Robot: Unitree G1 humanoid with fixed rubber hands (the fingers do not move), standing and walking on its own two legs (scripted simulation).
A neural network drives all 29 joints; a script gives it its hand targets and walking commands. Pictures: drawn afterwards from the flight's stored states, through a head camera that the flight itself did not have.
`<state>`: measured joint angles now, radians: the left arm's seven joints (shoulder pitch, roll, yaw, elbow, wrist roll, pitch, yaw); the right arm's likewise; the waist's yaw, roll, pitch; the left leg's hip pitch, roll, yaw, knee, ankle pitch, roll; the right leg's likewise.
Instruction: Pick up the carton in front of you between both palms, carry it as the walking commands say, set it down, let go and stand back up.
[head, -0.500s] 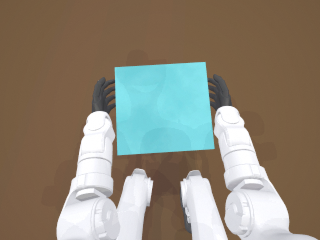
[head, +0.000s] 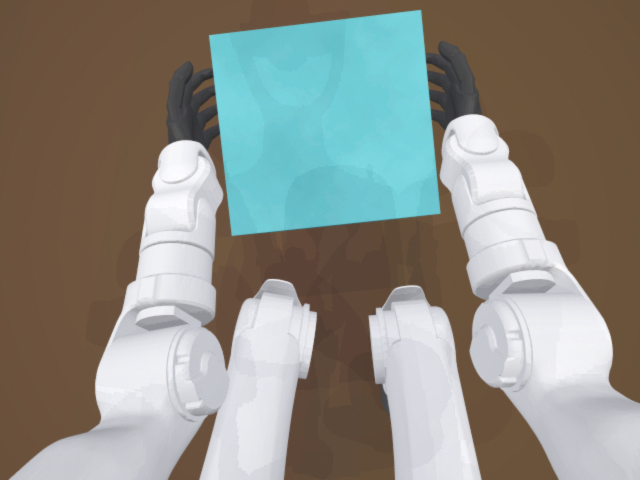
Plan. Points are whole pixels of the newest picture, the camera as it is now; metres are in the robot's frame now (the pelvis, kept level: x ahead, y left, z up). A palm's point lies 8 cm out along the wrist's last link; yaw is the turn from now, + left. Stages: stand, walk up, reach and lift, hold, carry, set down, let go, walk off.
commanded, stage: set down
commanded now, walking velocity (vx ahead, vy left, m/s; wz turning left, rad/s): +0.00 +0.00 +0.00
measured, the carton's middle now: (326, 149) +0.49 +0.02 -0.21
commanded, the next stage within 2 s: none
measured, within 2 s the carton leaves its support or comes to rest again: rests again in 0.80 s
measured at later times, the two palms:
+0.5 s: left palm (211, 150) +0.48 +0.17 -0.20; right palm (439, 126) +0.52 -0.12 -0.21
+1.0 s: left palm (214, 154) +0.48 +0.18 -0.22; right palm (435, 133) +0.52 -0.13 -0.23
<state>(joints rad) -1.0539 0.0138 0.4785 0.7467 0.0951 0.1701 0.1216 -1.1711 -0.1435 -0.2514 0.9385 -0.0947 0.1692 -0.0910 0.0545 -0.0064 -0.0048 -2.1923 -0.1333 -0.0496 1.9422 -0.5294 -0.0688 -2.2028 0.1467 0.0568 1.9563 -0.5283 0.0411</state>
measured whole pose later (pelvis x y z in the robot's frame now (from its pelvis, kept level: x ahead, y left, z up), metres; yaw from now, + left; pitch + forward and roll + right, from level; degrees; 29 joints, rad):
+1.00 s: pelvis +0.00 +0.00 -0.07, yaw +1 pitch +36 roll +2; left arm -1.22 0.13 0.40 1.02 0.02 0.08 0.11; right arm -1.36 -0.24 -0.13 1.23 0.02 0.07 -0.10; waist 0.05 0.00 0.23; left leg -2.26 -0.12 -0.02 2.20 -0.59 -0.07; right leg -2.27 0.12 0.02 2.22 -0.59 0.01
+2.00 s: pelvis +0.01 +0.00 +0.01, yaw +1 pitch +44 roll +1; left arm -1.01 0.19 0.25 0.82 -0.13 0.08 0.12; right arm -1.14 -0.33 -0.15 0.97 0.08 0.09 -0.05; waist 0.06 -0.01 0.00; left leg -2.14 -0.06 0.00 1.91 -0.54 -0.02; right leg -2.14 0.05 0.01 1.94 -0.56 0.00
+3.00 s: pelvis +0.09 +0.00 +0.28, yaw -1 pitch +33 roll +0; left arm -0.34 0.19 0.18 0.60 0.03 0.04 -0.07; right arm -0.41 -0.17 -0.18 0.63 -0.07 0.06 -0.03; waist 0.05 0.00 -0.09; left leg -1.13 -0.04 -0.03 0.87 -0.32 0.00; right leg -1.12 0.05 0.05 0.88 -0.33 0.00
